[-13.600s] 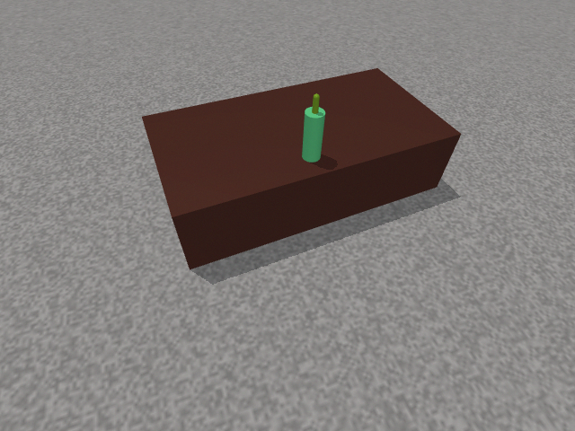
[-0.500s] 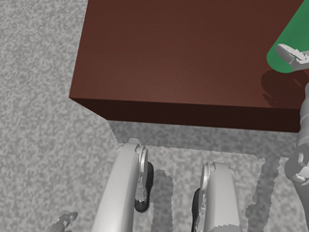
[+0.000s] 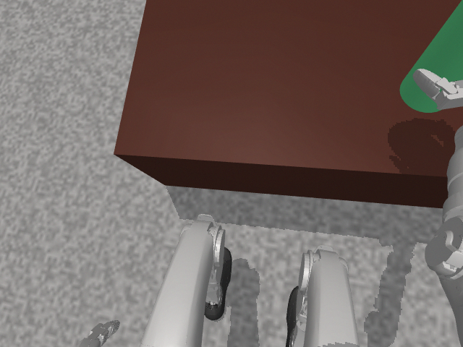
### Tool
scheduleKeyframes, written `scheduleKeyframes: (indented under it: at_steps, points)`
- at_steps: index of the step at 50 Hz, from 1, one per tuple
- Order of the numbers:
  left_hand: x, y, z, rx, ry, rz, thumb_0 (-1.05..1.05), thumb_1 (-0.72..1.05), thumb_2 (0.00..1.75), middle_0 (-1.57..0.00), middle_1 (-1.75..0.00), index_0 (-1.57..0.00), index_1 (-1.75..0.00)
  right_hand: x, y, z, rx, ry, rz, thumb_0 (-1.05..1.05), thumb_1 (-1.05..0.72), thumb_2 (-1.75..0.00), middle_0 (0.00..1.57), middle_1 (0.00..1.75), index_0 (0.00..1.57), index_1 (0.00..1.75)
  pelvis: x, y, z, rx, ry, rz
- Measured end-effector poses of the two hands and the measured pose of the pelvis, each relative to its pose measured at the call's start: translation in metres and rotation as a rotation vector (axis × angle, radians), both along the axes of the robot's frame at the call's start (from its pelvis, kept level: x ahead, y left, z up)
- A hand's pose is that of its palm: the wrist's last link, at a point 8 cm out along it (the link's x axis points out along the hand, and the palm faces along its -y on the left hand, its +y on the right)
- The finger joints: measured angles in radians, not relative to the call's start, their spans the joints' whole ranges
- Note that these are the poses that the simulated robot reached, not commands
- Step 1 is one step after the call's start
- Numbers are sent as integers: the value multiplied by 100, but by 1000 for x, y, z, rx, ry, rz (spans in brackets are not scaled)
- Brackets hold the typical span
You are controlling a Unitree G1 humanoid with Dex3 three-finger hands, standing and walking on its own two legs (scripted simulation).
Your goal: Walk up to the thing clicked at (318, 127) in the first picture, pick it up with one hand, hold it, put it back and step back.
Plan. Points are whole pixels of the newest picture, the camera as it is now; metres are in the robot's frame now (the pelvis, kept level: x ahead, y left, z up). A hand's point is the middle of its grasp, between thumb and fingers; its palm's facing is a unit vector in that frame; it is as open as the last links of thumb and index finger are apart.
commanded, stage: lift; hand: right
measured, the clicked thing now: out of the picture +0.57 -0.22 +0.08
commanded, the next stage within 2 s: hold in 1.98 s
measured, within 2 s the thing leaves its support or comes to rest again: neither
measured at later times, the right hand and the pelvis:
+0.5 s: hand out of the picture +0.54 -0.21 +0.06, palm faces +0.24 +0.97 -0.04, open 10.9 cm; pelvis +0.01 +0.00 +0.04, yaw +0 degrees
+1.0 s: hand out of the picture +0.46 -0.19 +0.17, palm faces +0.25 +0.97 -0.03, open 10.9 cm; pelvis +0.03 +0.01 +0.15, yaw +0 degrees
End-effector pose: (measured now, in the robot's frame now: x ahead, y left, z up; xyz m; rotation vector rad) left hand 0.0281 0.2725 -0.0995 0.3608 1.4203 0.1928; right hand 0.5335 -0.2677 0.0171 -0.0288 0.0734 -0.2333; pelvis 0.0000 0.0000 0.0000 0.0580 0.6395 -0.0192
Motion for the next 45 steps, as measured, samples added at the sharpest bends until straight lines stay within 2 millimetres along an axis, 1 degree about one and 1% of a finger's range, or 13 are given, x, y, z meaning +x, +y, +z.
scheduleKeyframes:
  at_steps: [11, 19, 25, 30, 37, 45]
  points:
    - [5, 0, 10, 1, -3, 4, 0, 90, 88, -21, -30, -21, -30, -5, 0, 6, -8, 8, -4, -2, 52, -109, 67, 108, 66, 108, 3, 1, 11, 0, -4, 1]
    - [14, -3, 22, -12, -33, 11, 0, 90, 88, -20, -29, -21, -30, -15, 5, 23, -10, 6, -4, -2, 52, -109, 68, 107, 67, 107, 7, 1, 27, -2, -26, 4]
    - [25, -4, 36, -22, -75, 20, 0, 90, 88, -20, -29, -21, -29, -25, 10, 45, -8, 1, -8, -2, 52, -109, 68, 106, 67, 107, 11, 2, 44, -6, -52, 7]
    - [37, -6, 53, -28, -121, 21, 0, 90, 88, -20, -29, -21, -29, -39, 14, 66, -7, 3, -11, -2, 52, -110, 68, 106, 68, 106, 14, 2, 63, -9, -83, 8]
    - [55, -6, 83, -31, -186, 16, 1, 90, 88, -20, -29, -20, -29, -63, 20, 97, -6, 1, -16, -2, 53, -110, 68, 106, 68, 106, 20, 3, 92, -12, -136, 8]
    - [78, -8, 121, -37, -258, 0, 1, 88, 89, -20, -29, -20, -30, -93, 26, 137, -6, -3, -21, -2, 53, -110, 69, 106, 68, 106, 29, 5, 130, -18, -215, 6]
